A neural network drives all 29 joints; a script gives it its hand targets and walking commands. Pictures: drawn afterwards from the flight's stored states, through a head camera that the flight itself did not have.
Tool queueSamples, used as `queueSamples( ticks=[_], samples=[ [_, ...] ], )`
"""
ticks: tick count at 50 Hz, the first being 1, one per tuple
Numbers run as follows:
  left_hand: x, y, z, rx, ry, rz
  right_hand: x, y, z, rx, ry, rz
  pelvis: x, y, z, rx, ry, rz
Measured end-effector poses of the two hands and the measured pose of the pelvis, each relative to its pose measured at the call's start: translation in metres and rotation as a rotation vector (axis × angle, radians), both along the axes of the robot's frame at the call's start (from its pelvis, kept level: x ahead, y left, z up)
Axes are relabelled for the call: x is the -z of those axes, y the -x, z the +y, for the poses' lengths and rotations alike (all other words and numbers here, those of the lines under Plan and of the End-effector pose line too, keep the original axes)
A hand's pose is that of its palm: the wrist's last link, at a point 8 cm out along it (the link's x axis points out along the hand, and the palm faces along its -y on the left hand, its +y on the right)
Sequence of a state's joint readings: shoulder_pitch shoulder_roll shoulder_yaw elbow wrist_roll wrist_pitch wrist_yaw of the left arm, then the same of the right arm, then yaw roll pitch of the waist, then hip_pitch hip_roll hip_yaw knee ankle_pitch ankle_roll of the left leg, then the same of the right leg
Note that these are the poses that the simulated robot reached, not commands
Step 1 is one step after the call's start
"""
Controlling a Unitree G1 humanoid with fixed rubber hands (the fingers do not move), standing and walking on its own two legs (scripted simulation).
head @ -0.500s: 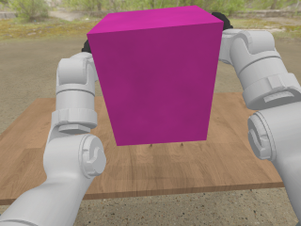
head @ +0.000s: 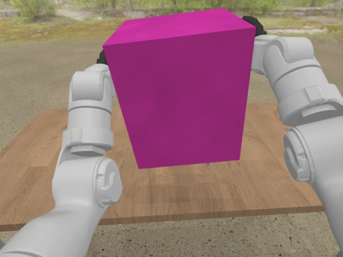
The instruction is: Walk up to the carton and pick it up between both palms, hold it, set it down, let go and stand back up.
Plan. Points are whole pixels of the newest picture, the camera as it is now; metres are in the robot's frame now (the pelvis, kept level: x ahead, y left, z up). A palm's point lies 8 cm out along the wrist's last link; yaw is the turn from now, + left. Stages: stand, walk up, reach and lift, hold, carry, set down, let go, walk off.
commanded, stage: hold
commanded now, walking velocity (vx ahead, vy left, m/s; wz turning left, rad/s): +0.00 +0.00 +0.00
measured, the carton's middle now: (180, 88) +0.36 -0.01 +0.31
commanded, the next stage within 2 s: none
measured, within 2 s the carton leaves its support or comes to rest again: neither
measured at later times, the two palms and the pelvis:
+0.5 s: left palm (104, 73) +0.38 +0.15 +0.34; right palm (254, 50) +0.36 -0.15 +0.39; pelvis +0.00 +0.00 +0.00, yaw +0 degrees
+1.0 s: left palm (103, 72) +0.37 +0.15 +0.34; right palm (254, 48) +0.36 -0.15 +0.39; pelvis +0.00 +0.00 +0.00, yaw +0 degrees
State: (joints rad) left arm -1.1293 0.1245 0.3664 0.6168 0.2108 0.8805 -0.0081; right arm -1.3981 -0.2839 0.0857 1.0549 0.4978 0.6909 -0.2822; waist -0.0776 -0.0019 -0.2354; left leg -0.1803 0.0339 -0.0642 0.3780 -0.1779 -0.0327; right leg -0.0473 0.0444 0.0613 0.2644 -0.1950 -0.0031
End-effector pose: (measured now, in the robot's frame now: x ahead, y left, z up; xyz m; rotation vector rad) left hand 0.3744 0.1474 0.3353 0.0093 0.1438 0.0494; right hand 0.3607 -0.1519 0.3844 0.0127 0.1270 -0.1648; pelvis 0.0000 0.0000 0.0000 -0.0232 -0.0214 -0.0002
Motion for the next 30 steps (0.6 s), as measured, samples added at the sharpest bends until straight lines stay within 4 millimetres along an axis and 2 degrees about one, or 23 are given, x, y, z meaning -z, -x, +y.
queueSamples(
  ticks=[15, 30],
  samples=[
    [-0.013, 0.002, 0.003, -0.016, 0.02, -0.023, -0.005, 0.0, 0.002, -0.016, 0.013, -0.023, 0.0, -0.003, -0.003, -0.004, -0.003, -0.002],
    [-0.004, -0.004, 0.002, 0.007, 0.009, -0.008, -0.003, -0.002, 0.001, 0.004, 0.003, -0.007, 0.0, -0.003, 0.0, 0.0, -0.001, 0.002]
  ],
)
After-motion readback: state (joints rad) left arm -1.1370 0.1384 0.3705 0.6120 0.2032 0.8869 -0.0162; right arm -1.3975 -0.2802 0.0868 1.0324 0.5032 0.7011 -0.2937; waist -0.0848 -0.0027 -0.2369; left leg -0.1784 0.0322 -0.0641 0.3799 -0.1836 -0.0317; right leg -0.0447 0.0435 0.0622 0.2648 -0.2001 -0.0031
